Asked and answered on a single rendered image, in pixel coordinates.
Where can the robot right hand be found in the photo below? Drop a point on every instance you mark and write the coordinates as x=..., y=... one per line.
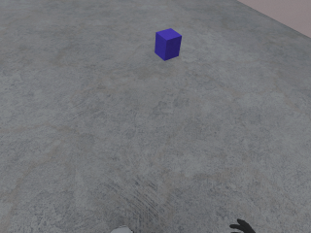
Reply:
x=243, y=226

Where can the carton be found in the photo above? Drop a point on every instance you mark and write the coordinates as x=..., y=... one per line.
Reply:
x=167, y=43

